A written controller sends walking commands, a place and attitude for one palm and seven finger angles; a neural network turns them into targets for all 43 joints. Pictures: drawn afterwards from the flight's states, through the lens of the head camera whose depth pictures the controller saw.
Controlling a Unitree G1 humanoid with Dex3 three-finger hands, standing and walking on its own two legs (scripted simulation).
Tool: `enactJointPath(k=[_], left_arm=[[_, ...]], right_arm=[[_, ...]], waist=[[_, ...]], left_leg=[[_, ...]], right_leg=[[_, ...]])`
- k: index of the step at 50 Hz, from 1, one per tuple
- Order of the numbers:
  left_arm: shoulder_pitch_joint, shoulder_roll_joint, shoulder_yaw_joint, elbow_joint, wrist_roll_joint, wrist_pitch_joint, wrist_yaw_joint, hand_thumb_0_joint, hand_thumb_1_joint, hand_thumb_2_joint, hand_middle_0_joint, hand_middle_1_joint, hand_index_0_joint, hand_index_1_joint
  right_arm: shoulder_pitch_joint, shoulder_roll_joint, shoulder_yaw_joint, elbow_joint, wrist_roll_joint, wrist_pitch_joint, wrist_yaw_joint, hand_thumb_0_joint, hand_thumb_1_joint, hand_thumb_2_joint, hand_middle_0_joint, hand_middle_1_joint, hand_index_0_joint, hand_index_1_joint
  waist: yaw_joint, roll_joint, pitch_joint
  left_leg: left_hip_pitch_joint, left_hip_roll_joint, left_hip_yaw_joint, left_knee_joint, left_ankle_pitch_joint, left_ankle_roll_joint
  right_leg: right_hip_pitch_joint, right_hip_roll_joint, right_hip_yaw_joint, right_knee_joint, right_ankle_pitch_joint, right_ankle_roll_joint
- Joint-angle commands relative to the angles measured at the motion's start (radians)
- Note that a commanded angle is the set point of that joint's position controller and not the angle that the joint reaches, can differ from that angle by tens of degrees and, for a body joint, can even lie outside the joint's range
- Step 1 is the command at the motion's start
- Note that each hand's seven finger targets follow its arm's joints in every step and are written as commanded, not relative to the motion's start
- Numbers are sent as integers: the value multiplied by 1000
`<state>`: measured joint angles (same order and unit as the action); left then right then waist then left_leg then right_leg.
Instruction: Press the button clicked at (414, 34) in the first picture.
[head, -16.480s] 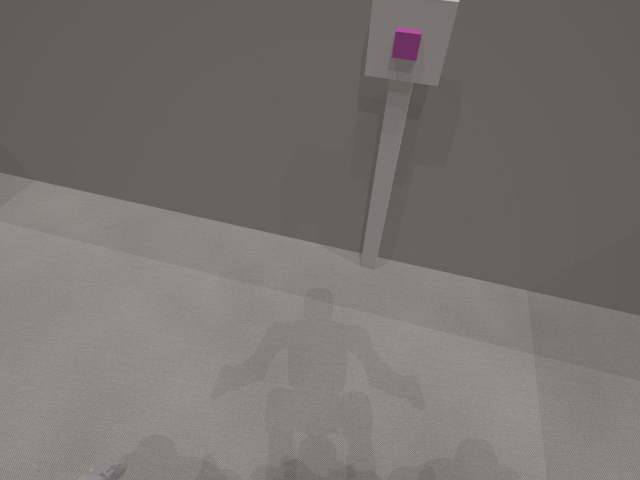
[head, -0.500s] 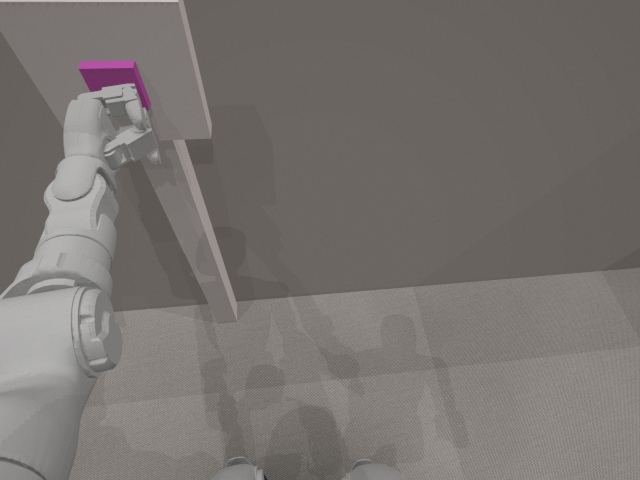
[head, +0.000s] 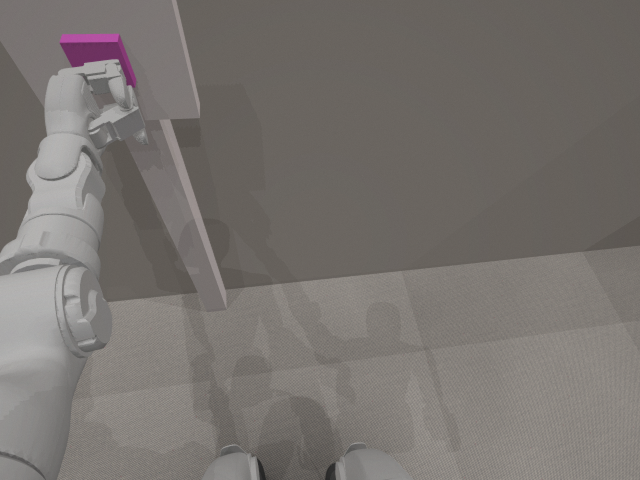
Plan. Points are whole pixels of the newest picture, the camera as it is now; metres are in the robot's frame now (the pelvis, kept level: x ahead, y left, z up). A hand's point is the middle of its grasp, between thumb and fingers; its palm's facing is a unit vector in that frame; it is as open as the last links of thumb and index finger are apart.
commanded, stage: pull the fist back off the button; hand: left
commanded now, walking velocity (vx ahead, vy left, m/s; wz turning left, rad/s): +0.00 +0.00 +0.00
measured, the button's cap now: (101, 57) +0.59 +0.19 +0.16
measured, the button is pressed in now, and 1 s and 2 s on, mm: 11 0 0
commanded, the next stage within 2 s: draw the hand back to the body in 0.86 s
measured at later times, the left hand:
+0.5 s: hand (130, 140) +0.49 +0.16 +0.13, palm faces +0.04 -1.00 +0.01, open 3.1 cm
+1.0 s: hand (121, 175) +0.44 +0.17 +0.13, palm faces +0.04 -1.00 +0.00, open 3.1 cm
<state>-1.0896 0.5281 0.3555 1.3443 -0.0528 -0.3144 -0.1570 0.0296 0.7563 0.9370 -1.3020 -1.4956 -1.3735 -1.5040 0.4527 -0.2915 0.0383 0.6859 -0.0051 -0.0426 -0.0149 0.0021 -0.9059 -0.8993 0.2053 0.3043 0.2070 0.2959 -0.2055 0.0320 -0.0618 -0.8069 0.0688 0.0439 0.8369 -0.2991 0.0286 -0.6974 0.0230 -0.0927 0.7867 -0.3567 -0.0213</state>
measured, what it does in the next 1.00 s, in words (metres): stands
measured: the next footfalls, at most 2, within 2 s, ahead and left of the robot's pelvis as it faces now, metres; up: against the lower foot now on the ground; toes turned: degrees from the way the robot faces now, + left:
none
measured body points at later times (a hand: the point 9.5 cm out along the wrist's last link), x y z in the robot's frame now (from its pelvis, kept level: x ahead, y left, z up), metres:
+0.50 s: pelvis +0.03 +0.00 +0.01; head +0.08 +0.00 +0.46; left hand +0.48 +0.22 +0.13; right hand +0.07 -0.26 -0.10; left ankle +0.06 +0.10 -0.70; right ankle +0.01 -0.11 -0.70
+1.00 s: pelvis +0.03 -0.01 +0.02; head +0.06 -0.02 +0.47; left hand +0.43 +0.22 +0.13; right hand +0.17 -0.26 -0.08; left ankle +0.06 +0.10 -0.70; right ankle +0.01 -0.11 -0.70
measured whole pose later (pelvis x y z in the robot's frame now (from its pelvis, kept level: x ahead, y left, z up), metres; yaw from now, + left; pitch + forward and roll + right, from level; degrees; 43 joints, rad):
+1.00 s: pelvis +0.03 -0.01 +0.02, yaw +1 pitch +6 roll -1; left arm -0.53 0.29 0.21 0.72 -0.20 -0.21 -0.17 0.02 0.90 0.90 -1.30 -1.50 -1.30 -1.50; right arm 0.25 -0.26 0.03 0.61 0.05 -0.01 -0.04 0.00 -0.91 -0.90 0.20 0.30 0.21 0.30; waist -0.04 0.03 -0.06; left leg -0.52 0.04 0.05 0.72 -0.31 0.01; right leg -0.42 0.01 -0.09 0.70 -0.39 -0.03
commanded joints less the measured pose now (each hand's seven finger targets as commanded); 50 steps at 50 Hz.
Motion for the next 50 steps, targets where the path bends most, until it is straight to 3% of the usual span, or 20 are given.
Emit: enactJointPath(k=[1,4,6,8,10,13,14,16,20,22,24,26,28,30,35,36,38,41,48,50], left_arm=[[-519,239,37,-293,-32,-71,24,0,900,900,-1300,-1500,-1300,-1500],[-475,199,20,-326,-38,-72,24,0,900,900,-1300,-1500,-1300,-1500],[-431,201,39,-337,-46,-73,27,0,900,900,-1300,-1500,-1300,-1500],[-411,139,-5,-367,-51,-68,25,0,900,900,-1300,-1500,-1300,-1500],[-367,157,19,-372,-53,-64,34,0,900,900,-1300,-1500,-1300,-1500],[-311,99,-6,-433,-59,-73,35,0,900,900,-1300,-1500,-1300,-1500],[-299,78,-22,-456,-62,-75,34,0,900,900,-1300,-1500,-1300,-1500],[-210,70,-5,-484,-75,-72,31,0,900,900,-1300,-1500,-1300,-1500],[-118,63,-5,-536,-87,-35,22,0,900,900,-1300,-1500,-1300,-1500],[-56,53,-7,-609,-95,-32,20,0,900,900,-1300,-1500,-1300,-1500],[-19,13,-29,-692,-110,-31,16,0,900,900,-1300,-1500,-1300,-1500],[7,-29,-70,-743,-123,-24,10,0,900,900,-1300,-1500,-1300,-1500],[58,-19,-57,-761,-131,-6,8,0,900,900,-1300,-1500,-1300,-1500],[73,-70,-102,-812,-139,8,3,0,900,900,-1300,-1500,-1300,-1500],[176,-53,-79,-878,-155,32,5,0,900,900,-1300,-1500,-1300,-1500],[184,-41,-78,-895,-153,30,6,0,900,900,-1300,-1500,-1300,-1500],[185,-94,-124,-922,-155,37,2,0,900,900,-1300,-1500,-1300,-1500],[154,-43,-91,-915,-158,43,2,0,900,900,-1300,-1500,-1300,-1500],[108,-60,-113,-853,-165,35,-21,0,900,900,-1300,-1500,-1300,-1500],[214,-26,-68,-852,-173,39,-30,0,900,900,-1300,-1500,-1300,-1500]], right_arm=[[130,-178,-66,-71,-2,-16,-9,0,-900,-900,200,300,200,300],[118,-170,-70,-79,1,-10,-5,0,-900,-900,200,300,200,300],[110,-171,-74,-84,3,-6,-6,0,-900,-900,200,300,200,300],[95,-163,-75,-92,9,-3,-5,0,-900,-900,200,300,200,300],[89,-165,-77,-95,10,1,-6,0,-900,-900,200,300,200,300],[71,-155,-82,-105,12,0,-1,0,-900,-900,200,300,200,300],[67,-153,-83,-107,13,1,1,0,-900,-900,200,300,200,300],[55,-150,-86,-119,16,5,3,0,-900,-900,200,300,200,300],[22,-141,-85,-143,29,20,1,0,-900,-900,200,300,200,300],[-3,-133,-84,-161,35,22,0,0,-900,-900,200,300,200,300],[-21,-124,-87,-168,39,19,1,0,-900,-900,200,300,200,300],[-35,-120,-86,-172,43,19,-1,0,-900,-900,200,300,200,300],[-53,-123,-88,-169,47,17,-4,0,-900,-900,200,300,200,300],[-80,-115,-83,-176,50,13,-5,0,-900,-900,200,300,200,300],[-120,-114,-80,-187,52,8,-13,0,-900,-900,200,300,200,300],[-124,-115,-77,-188,51,8,-15,0,-900,-900,200,300,200,300],[-148,-105,-72,-193,54,4,-16,0,-900,-900,200,300,200,300],[-152,-112,-69,-182,52,5,-26,0,-900,-900,200,300,200,300],[-171,-105,-60,-173,54,-2,-35,0,-900,-900,200,300,200,300],[-176,-109,-62,-190,53,-4,-32,0,-900,-900,200,300,200,300]], waist=[[-1,77,-415],[12,94,-402],[23,60,-402],[24,79,-387],[40,48,-373],[64,86,-408],[62,69,-416],[87,53,-436],[105,-12,-375],[124,22,-390],[130,41,-409],[116,7,-382],[127,7,-359],[125,42,-347],[147,-30,-337],[147,-30,-332],[143,-2,-313],[137,-30,-301],[134,5,-307],[171,-17,-337]], left_leg=[[396,-39,-94,-105,10,11],[427,-36,-96,-113,24,5],[435,-34,-92,-112,40,8],[455,-34,-89,-119,45,5],[447,-33,-89,-125,49,5],[516,-31,-89,-124,114,-2],[526,-32,-88,-123,136,-1],[540,-35,-77,-116,197,0],[482,-43,-52,-132,208,7],[500,-49,-41,-132,241,8],[546,-48,-40,-129,291,7],[554,-47,-45,-132,303,8],[552,-49,-43,-138,293,8],[571,-53,-41,-144,288,7],[552,-60,-40,-155,285,12],[547,-62,-39,-155,285,13],[557,-66,-38,-160,273,12],[542,-69,-42,-160,246,15],[544,-76,-41,-164,212,13],[540,-76,-42,-173,215,12]], right_leg=[[32,31,71,-142,48,12],[20,34,61,-139,55,10],[36,36,61,-141,68,8],[24,35,57,-143,74,9],[41,35,55,-143,79,8],[46,36,47,-131,121,1],[59,37,45,-129,140,1],[105,40,47,-123,205,-2],[178,35,53,-135,273,5],[213,31,60,-136,317,2],[226,33,60,-136,360,1],[231,33,55,-142,374,3],[236,30,56,-149,380,4],[232,26,55,-157,378,3],[293,19,59,-165,414,7],[305,17,62,-165,419,6],[292,13,61,-170,415,7],[302,9,70,-180,400,9],[294,0,81,-192,373,11],[335,0,80,-191,379,8]])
